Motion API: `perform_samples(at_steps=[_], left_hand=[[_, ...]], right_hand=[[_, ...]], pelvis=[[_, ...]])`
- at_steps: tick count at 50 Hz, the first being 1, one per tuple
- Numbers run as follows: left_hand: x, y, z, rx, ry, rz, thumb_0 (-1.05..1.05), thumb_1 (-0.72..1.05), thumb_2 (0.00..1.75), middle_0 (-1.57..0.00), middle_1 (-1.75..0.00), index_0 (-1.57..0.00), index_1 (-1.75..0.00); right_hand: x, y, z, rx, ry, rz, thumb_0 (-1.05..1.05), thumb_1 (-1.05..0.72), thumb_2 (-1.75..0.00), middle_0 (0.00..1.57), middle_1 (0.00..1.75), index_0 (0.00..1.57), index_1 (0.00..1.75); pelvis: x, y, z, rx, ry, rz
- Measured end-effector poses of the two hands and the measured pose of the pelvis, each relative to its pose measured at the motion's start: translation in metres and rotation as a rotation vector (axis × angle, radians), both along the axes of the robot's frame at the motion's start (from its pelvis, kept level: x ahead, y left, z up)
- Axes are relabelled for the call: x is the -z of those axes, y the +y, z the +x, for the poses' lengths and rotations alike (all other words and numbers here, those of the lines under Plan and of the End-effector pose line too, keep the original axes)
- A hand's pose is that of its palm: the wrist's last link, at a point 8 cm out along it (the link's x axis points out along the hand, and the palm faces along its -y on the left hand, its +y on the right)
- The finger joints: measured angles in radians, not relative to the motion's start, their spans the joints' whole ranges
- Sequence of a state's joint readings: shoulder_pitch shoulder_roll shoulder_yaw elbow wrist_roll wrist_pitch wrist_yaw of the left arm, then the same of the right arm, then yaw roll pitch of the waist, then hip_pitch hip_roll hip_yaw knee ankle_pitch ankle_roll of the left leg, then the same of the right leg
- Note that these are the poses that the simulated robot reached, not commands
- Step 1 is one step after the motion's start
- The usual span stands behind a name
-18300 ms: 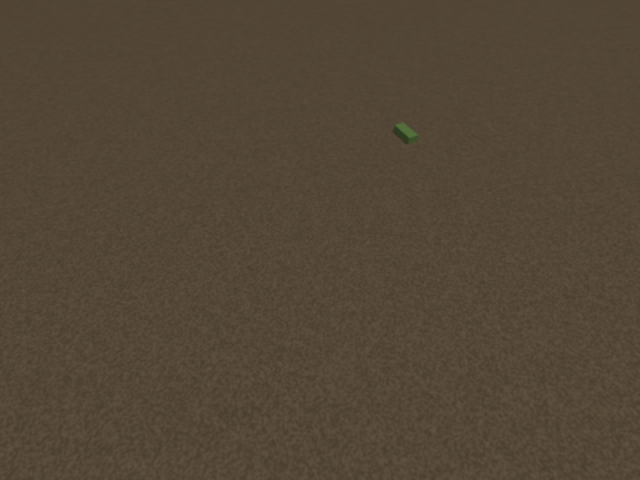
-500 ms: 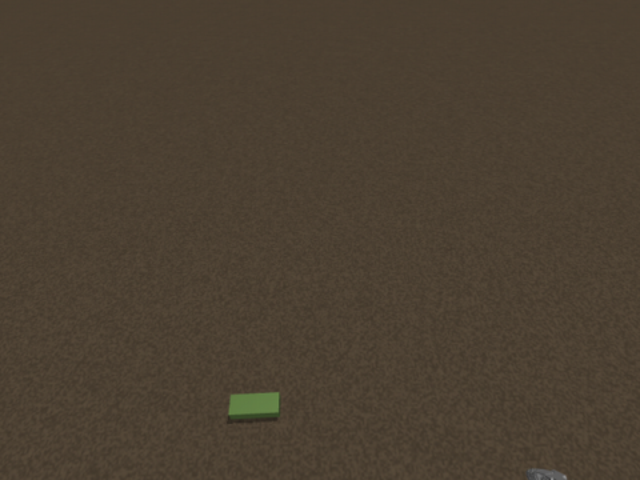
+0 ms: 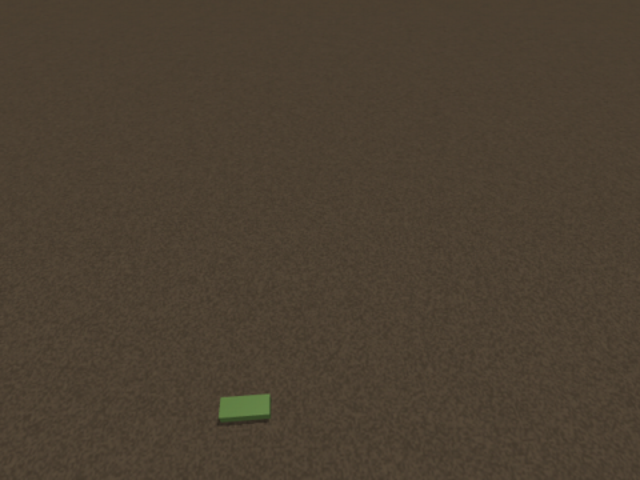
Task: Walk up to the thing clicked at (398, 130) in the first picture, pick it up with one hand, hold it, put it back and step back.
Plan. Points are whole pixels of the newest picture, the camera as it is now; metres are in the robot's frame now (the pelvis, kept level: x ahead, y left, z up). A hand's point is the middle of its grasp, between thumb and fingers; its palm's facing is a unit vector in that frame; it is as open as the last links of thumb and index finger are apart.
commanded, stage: walk up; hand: left
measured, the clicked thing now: (245, 407) +0.48 +0.24 -0.76
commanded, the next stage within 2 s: none
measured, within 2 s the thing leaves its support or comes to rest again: neither
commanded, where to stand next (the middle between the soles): +0.10 -0.01 m, yaw +1 degrees
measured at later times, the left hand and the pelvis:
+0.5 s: hand out of the picture +0.10 +0.24 -0.15, palm faces -0.01 -0.92 -0.40, open 7.4 cm; pelvis +0.06 -0.03 -0.01, yaw +0 degrees
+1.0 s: hand out of the picture +0.18 +0.26 -0.16, palm faces -0.02 -0.92 -0.40, open 7.4 cm; pelvis +0.06 -0.01 -0.02, yaw +0 degrees
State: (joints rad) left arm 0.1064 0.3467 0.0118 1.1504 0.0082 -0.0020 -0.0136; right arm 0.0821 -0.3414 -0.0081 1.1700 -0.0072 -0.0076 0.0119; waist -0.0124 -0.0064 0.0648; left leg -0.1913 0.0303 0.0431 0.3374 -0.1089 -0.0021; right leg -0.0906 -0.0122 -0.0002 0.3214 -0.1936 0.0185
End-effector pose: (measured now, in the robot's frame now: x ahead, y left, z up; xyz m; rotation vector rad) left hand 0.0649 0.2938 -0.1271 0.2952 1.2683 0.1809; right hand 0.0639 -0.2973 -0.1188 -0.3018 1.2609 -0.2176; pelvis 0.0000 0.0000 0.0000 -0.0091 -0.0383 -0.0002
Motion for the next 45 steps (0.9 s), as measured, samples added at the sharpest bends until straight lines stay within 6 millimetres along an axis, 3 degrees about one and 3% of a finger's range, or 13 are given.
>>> perform_samples(at_steps=[8, 16, 20, 25, 29, 38, 45], left_hand=[[-0.006, 0.003, 0.008, 0.017, -0.022, 0.009, 0.01, 0.91, 0.90, -0.21, -0.30, -0.21, -0.30], [-0.010, 0.000, 0.011, 0.029, -0.027, 0.087, 0.01, 0.91, 0.90, -0.21, -0.30, -0.21, -0.30], [-0.015, -0.009, 0.010, 0.003, -0.005, 0.098, 0.01, 0.91, 0.90, -0.21, -0.30, -0.21, -0.30], [-0.015, -0.012, 0.028, -0.012, -0.009, 0.092, 0.01, 0.90, 0.90, -0.21, -0.30, -0.21, -0.30], [-0.002, -0.005, 0.054, -0.022, -0.029, 0.077, 0.01, 0.90, 0.90, -0.21, -0.30, -0.21, -0.30], [0.005, 0.001, 0.113, 0.008, -0.111, 0.056, 0.01, 0.90, 0.90, -0.21, -0.30, -0.21, -0.30], [-0.001, 0.004, 0.118, 0.040, -0.128, 0.080, 0.01, 0.90, 0.90, -0.21, -0.30, -0.21, -0.30]], right_hand=[[-0.003, -0.001, 0.016, -0.009, -0.060, 0.015, 0.01, -0.90, -0.90, 0.21, 0.30, 0.20, 0.30], [0.010, -0.043, 0.014, 0.024, -0.038, -0.011, 0.00, -0.90, -0.90, 0.21, 0.30, 0.21, 0.30], [0.013, -0.050, 0.025, 0.024, 0.006, -0.012, 0.01, -0.90, -0.90, 0.21, 0.30, 0.20, 0.30], [0.015, -0.044, 0.047, -0.007, 0.036, -0.006, 0.01, -0.91, -0.90, 0.20, 0.30, 0.20, 0.30], [0.019, -0.031, 0.070, -0.027, 0.029, -0.011, 0.01, -0.91, -0.90, 0.20, 0.30, 0.20, 0.30], [0.009, -0.011, 0.121, -0.037, -0.081, -0.014, 0.01, -0.90, -0.90, 0.21, 0.30, 0.20, 0.30], [0.006, -0.014, 0.141, -0.044, -0.165, -0.009, 0.00, -0.90, -0.90, 0.21, 0.30, 0.20, 0.30]], pelvis=[[0.000, -0.001, 0.009, 0.009, 0.005, 0.016], [0.012, -0.025, 0.030, 0.020, -0.014, 0.016], [0.009, -0.028, 0.047, 0.021, -0.006, 0.005], [0.008, -0.026, 0.064, 0.006, -0.001, -0.002], [0.016, -0.018, 0.074, -0.009, -0.001, -0.003], [0.017, -0.011, 0.078, 0.001, 0.014, -0.002], [0.020, -0.011, 0.067, 0.007, 0.008, 0.009]])
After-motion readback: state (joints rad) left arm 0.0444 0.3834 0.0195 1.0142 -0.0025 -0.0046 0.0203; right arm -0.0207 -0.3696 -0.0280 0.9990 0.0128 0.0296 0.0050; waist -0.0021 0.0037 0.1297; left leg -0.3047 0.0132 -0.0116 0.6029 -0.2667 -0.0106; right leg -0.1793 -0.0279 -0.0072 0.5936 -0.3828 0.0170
